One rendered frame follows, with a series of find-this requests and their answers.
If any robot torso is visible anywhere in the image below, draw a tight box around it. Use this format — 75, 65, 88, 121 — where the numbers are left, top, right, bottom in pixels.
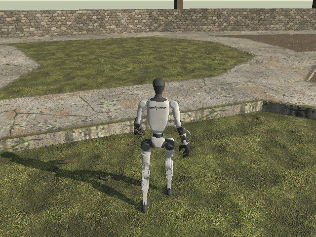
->
147, 98, 170, 148

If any robot left upper arm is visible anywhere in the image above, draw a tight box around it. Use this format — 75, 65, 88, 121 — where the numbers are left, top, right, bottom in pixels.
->
135, 99, 148, 125

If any left robot hand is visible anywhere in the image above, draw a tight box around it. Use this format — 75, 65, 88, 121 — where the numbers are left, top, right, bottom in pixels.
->
134, 128, 145, 137

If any left robot forearm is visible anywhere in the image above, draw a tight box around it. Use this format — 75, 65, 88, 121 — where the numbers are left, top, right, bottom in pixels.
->
134, 117, 140, 131

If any robot right upper arm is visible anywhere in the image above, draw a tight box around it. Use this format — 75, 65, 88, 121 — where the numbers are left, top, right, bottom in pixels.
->
169, 100, 182, 128

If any right robot hand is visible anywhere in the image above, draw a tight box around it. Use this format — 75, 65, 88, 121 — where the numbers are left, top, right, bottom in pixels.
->
179, 143, 190, 158

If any right robot forearm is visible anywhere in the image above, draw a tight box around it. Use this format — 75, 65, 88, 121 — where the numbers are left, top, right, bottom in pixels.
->
177, 120, 189, 145

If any left robot thigh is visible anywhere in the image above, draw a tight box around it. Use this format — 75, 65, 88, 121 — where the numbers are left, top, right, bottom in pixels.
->
141, 139, 151, 179

